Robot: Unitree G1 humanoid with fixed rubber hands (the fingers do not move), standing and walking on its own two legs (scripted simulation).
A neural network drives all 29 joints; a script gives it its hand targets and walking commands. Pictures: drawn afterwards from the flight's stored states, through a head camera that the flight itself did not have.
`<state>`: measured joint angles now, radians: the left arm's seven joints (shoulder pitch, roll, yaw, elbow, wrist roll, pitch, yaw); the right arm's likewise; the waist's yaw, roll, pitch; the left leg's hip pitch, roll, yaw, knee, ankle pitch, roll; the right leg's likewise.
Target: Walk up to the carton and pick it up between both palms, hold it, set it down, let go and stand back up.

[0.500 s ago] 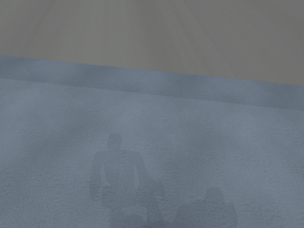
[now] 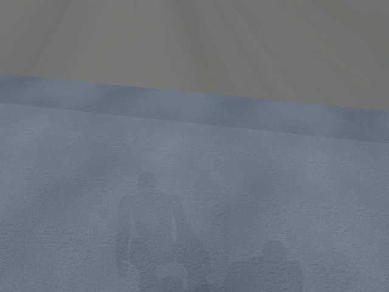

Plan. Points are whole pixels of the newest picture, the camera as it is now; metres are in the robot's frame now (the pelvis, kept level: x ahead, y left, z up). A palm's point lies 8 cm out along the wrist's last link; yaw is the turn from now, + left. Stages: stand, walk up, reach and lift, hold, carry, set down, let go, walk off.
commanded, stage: stand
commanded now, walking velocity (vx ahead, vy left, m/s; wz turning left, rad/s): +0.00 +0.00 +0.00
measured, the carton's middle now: out of the picture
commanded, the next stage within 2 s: none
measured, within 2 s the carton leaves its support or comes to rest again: neither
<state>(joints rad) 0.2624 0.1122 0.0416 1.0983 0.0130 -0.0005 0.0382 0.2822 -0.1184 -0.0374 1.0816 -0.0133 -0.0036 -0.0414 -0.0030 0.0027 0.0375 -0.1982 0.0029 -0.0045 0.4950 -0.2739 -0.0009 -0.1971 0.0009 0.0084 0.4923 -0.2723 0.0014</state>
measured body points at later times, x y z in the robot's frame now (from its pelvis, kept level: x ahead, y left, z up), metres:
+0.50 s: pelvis +0.00 +0.00 +0.00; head +0.00 +0.00 +0.45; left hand -0.01 +0.20 -0.16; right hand -0.02 -0.21 -0.16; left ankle +0.00 +0.12 -0.74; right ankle +0.00 -0.12 -0.74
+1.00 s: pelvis -0.01 +0.00 +0.00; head +0.00 +0.00 +0.45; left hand -0.02 +0.20 -0.16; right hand -0.03 -0.20 -0.16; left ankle +0.00 +0.12 -0.74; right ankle +0.00 -0.12 -0.74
